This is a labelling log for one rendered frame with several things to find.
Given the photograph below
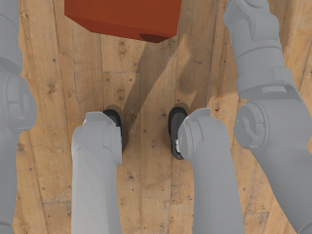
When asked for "robot left forearm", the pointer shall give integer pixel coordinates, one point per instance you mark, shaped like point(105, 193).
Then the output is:
point(11, 58)

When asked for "robot right forearm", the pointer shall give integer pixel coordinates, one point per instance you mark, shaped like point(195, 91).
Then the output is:
point(254, 38)

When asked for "robot left shin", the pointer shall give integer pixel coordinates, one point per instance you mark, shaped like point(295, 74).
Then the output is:
point(76, 142)

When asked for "robot left upper arm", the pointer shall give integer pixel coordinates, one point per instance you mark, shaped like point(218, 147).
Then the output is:
point(18, 113)

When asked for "robot right foot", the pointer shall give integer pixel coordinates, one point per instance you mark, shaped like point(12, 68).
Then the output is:
point(176, 117)

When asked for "carton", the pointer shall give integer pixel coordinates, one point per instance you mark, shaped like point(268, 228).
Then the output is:
point(145, 20)

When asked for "robot right upper arm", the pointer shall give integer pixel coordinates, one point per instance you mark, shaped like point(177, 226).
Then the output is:
point(277, 132)

